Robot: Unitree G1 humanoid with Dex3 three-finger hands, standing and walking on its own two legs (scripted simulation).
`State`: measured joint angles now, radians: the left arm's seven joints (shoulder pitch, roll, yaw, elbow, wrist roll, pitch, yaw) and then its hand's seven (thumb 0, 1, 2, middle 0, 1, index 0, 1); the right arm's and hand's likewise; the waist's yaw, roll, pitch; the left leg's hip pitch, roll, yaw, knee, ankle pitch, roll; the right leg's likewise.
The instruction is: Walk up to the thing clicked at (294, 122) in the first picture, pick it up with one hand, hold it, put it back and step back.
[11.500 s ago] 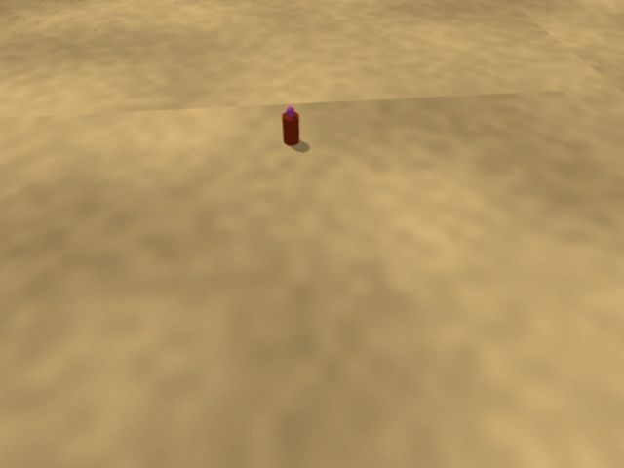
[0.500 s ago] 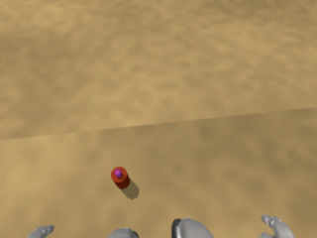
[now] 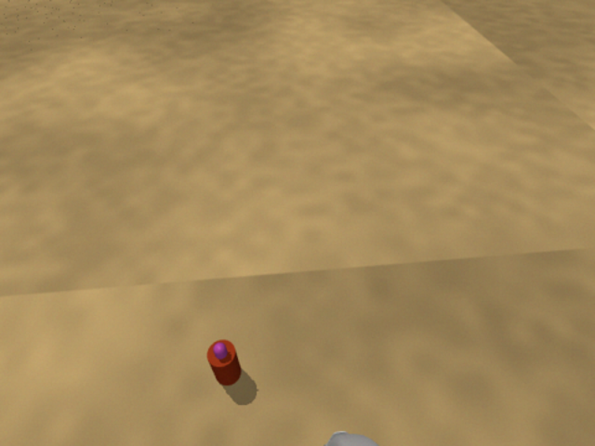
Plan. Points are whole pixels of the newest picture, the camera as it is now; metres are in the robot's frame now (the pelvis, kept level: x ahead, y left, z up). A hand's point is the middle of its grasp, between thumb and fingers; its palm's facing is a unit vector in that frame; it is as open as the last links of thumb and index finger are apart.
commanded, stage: walk up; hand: left
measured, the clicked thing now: (223, 360) +0.53 +0.21 -0.67
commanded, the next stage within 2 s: none
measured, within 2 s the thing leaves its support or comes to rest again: neither
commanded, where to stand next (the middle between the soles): +0.15 +0.04 m, yaw -8 degrees
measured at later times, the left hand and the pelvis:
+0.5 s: hand out of the picture +0.03 +0.27 -0.12, palm faces -0.03 -0.88 -0.47, open 7.4 cm; pelvis +0.04 -0.01 +0.00, yaw -3 degrees
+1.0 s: hand out of the picture +0.20 +0.35 -0.18, palm faces -0.20 -0.89 -0.41, open 7.4 cm; pelvis +0.07 +0.07 -0.04, yaw -9 degrees
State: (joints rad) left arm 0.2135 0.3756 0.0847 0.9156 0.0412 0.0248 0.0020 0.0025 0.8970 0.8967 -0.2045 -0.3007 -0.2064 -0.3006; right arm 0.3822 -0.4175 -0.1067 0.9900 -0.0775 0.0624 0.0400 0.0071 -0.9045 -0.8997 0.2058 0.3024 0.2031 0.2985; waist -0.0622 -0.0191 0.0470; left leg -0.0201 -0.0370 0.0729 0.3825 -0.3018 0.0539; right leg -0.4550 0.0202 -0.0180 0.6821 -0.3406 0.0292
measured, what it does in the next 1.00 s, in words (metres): steps on the spot: right foot, then left foot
